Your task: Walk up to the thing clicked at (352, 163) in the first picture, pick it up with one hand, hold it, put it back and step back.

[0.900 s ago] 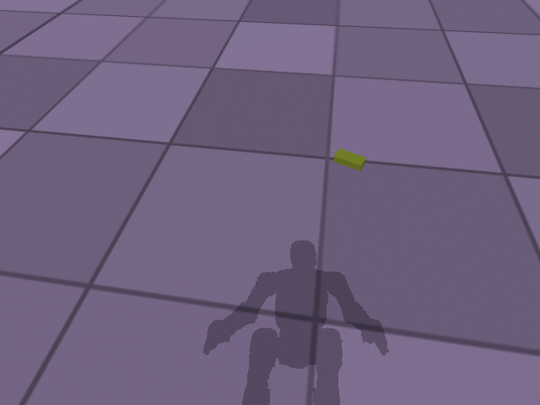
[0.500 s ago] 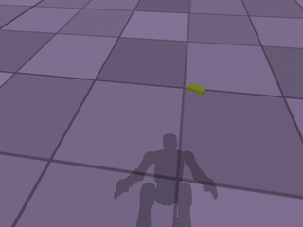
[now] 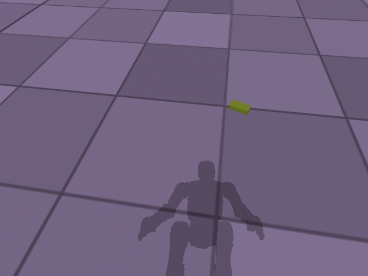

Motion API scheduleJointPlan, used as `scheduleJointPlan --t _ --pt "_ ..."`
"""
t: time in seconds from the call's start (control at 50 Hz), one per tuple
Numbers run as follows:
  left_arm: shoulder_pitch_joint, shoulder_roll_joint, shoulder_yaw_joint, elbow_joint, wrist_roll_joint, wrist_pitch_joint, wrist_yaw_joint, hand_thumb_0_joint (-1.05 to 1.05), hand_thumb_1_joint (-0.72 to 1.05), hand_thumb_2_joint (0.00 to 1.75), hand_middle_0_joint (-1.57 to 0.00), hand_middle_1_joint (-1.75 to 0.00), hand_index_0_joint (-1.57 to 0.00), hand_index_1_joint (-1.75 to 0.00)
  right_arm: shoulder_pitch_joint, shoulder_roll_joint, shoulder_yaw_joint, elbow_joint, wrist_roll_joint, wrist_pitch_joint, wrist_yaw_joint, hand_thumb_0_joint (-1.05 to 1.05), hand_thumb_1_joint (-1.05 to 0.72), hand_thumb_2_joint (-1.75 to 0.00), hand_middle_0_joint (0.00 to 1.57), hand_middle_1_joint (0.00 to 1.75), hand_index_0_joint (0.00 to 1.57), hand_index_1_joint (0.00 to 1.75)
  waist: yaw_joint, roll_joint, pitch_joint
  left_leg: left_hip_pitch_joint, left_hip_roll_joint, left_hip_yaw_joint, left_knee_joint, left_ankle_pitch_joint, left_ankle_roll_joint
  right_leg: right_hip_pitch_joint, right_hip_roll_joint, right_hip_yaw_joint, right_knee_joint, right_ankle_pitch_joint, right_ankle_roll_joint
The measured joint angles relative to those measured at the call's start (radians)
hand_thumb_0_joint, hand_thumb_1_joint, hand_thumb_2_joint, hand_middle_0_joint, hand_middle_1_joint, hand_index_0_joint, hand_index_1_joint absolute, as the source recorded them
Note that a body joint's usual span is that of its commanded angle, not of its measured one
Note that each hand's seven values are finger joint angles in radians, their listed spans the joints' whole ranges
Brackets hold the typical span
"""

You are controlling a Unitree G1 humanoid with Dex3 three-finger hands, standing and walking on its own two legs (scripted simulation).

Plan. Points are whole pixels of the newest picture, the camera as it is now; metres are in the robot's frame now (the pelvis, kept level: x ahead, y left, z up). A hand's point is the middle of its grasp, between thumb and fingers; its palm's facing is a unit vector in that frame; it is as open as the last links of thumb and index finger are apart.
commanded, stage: stand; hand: left
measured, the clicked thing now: (239, 107) +1.44 -0.39 -0.76
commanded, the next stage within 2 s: walk up in 0.22 s
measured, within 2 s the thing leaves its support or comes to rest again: neither
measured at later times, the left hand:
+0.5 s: hand (102, 268) +0.18 +0.23 -0.14, palm faces -0.22 -0.90 -0.38, open 7.4 cm
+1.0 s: hand (157, 187) +0.41 +0.12 -0.17, palm faces -0.38 -0.86 -0.34, open 7.4 cm
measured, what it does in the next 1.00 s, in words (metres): walks ahead, turning right: right foot, then left foot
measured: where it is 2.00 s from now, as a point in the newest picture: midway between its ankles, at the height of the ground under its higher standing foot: (242, 194)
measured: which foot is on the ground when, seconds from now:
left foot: down 0.00-0.56, up 0.58-0.96, down 0.98-1.00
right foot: down 0.00-0.26, up 0.28-0.52, down 0.54-1.00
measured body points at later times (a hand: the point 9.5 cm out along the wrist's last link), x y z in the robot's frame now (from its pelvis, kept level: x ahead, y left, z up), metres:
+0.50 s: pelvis +0.05 -0.05 -0.02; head +0.06 -0.07 +0.43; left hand +0.19 +0.27 -0.12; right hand +0.05 -0.40 -0.13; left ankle -0.01 +0.12 -0.75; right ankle +0.12 -0.22 -0.73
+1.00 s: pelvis +0.27 -0.12 -0.03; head +0.28 -0.11 +0.42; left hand +0.43 +0.16 -0.15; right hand +0.21 -0.46 -0.12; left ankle +0.40 -0.03 -0.75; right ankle +0.14 -0.23 -0.74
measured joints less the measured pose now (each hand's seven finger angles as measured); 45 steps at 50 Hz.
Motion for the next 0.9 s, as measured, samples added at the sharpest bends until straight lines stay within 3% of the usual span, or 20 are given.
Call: scheduleJointPlan --t 0.24,0.3,0.34,0.38,0.46,0.52,0.54,0.56,0.58,0.62,0.68,0.74,0.82,0.9 --pt "0.013 0.003 0.013 -0.016 0.006 0.006 -0.011 0.0 0.9 0.9 -0.2 -0.3 -0.2 -0.3 0.004 0.0 -0.009 -0.011 -0.006 -0.004 0.006 0.01 -0.9 -0.9 0.2 0.3 0.21 0.3 0.005 -0.003 -0.002 -0.002 -0.002 0.01 0.01 -0.017 0.009 -0.012 -0.002 0.009 0.025 -0.022 -0.005" --pt "0.064 0.025 0.047 -0.061 0.026 0.027 -0.049 0.0 0.9 0.9 -0.2 -0.3 -0.2 -0.3 0.024 -0.002 -0.052 -0.073 -0.02 -0.037 0.022 0.01 -0.9 -0.9 0.21 0.3 0.21 0.3 0.012 -0.016 -0.017 -0.008 0.006 0.071 0.052 -0.06 0.021 -0.143 -0.008 0.024 0.293 -0.172 -0.027" --pt "0.081 0.046 0.058 -0.074 0.03 0.038 -0.069 0.0 0.9 0.9 -0.2 -0.3 -0.2 -0.3 0.047 -0.011 -0.068 -0.113 -0.023 -0.057 0.024 0.01 -0.9 -0.9 0.21 0.3 0.21 0.3 -0.003 -0.021 -0.023 0.003 0.016 0.095 0.051 -0.073 0.02 -0.24 -0.023 0.022 0.46 -0.196 -0.029" --pt "0.092 0.066 0.069 -0.095 0.027 0.038 -0.089 0.0 0.91 0.9 -0.2 -0.3 -0.2 -0.3 0.074 -0.027 -0.078 -0.134 -0.028 -0.064 0.026 0.01 -0.9 -0.9 0.21 0.3 0.21 0.3 -0.009 -0.024 -0.022 0.031 0.027 0.116 0.035 -0.081 0.012 -0.306 -0.05 0.021 0.525 -0.186 -0.024" --pt "0.102 0.093 0.086 -0.133 0.025 0.03 -0.122 0.01 0.91 0.9 -0.2 -0.3 -0.2 -0.3 0.119 -0.076 -0.099 -0.15 -0.038 -0.062 0.036 0.01 -0.9 -0.9 0.21 0.3 0.21 0.3 -0.016 -0.01 -0.012 0.096 0.063 0.155 0.027 -0.118 -0.018 -0.352 -0.103 0.006 0.433 -0.122 -0.011" --pt "0.101 0.11 0.095 -0.153 0.027 0.02 -0.127 0.01 0.91 0.9 -0.2 -0.3 -0.2 -0.3 0.142 -0.109 -0.108 -0.157 -0.038 -0.054 0.04 0.01 -0.9 -0.9 0.21 0.3 0.21 0.3 -0.023 -0.003 -0.003 0.126 0.094 0.183 0.089 -0.189 -0.047 -0.337 -0.117 -0.017 0.342 -0.066 -0.017" --pt "0.101 0.114 0.098 -0.161 0.027 0.014 -0.125 0.0 0.91 0.9 -0.2 -0.3 -0.2 -0.3 0.151 -0.119 -0.11 -0.159 -0.036 -0.05 0.04 0.01 -0.9 -0.9 0.21 0.3 0.21 0.3 -0.024 0.002 -0.004 0.126 0.111 0.189 0.136 -0.228 -0.051 -0.321 -0.11 -0.03 0.32 -0.041 -0.021" --pt "0.097 0.112 0.103 -0.168 0.027 0.004 -0.119 0.0 0.91 0.9 -0.2 -0.3 -0.2 -0.3 0.155 -0.131 -0.112 -0.156 -0.035 -0.043 0.038 0.01 -0.9 -0.9 0.21 0.3 0.21 0.3 -0.023 0.022 0.001 0.108 0.144 0.181 0.22 -0.273 -0.038 -0.315 -0.089 -0.042 0.337 -0.003 -0.015" --pt "0.092 0.104 0.108 -0.181 0.026 -0.01 -0.109 0.0 0.91 0.9 -0.2 -0.3 -0.2 -0.3 0.155 -0.138 -0.113 -0.151 -0.032 -0.032 0.034 0.01 -0.9 -0.9 0.2 0.3 0.21 0.3 -0.019 0.044 0.01 0.065 0.167 0.143 0.351 -0.296 -0.013 -0.316 -0.065 -0.054 0.376 -0.026 -0.013" --pt "0.101 0.085 0.107 -0.211 0.013 -0.03 -0.093 0.0 0.91 0.9 -0.2 -0.3 -0.2 -0.3 0.142 -0.138 -0.104 -0.144 -0.021 -0.012 0.033 0.01 -0.9 -0.9 0.2 0.3 0.2 0.3 0.002 0.051 0.015 -0.056 0.121 0.051 0.623 -0.311 0.007 -0.309 -0.038 -0.046 0.404 -0.069 -0.022" --pt "0.127 0.048 0.081 -0.225 -0.003 -0.03 -0.08 0.0 0.91 0.9 -0.2 -0.3 -0.2 -0.3 0.123 -0.132 -0.086 -0.158 -0.005 -0.018 0.044 0.01 -0.9 -0.9 0.2 0.3 0.2 0.3 0.015 0.067 0.02 -0.21 0.081 0.025 0.795 -0.229 0.025 -0.233 -0.006 -0.034 0.318 -0.063 -0.042" --pt "0.165 0.029 0.062 -0.229 -0.004 -0.033 -0.075 0.0 0.9 0.9 -0.2 -0.3 -0.2 -0.3 0.12 -0.114 -0.077 -0.192 -0.007 -0.031 0.06 0.01 -0.9 -0.9 0.2 0.3 0.2 0.3 0.019 0.07 0.013 -0.315 0.087 0.031 0.728 -0.159 0.024 -0.159 0.02 -0.015 0.225 -0.046 -0.049" --pt "0.21 0.027 0.053 -0.24 -0.001 -0.039 -0.075 0.0 0.9 0.9 -0.2 -0.3 -0.2 -0.3 0.137 -0.089 -0.074 -0.221 -0.02 -0.032 0.079 0.01 -0.9 -0.9 0.2 0.3 0.2 0.3 0.02 0.056 -0.001 -0.389 0.1 0.023 0.554 -0.112 0.001 -0.092 0.044 0.01 0.163 -0.062 -0.053" --pt "0.235 0.04 0.054 -0.258 0.006 -0.047 -0.073 0.0 0.9 0.9 -0.21 -0.3 -0.21 -0.3 0.158 -0.081 -0.077 -0.221 -0.027 -0.033 0.087 0.01 -0.9 -0.9 0.2 0.3 0.21 0.3 0.023 0.039 -0.01 -0.395 0.107 0.021 0.401 -0.041 -0.006 -0.04 0.055 0.032 0.158 -0.115 -0.04"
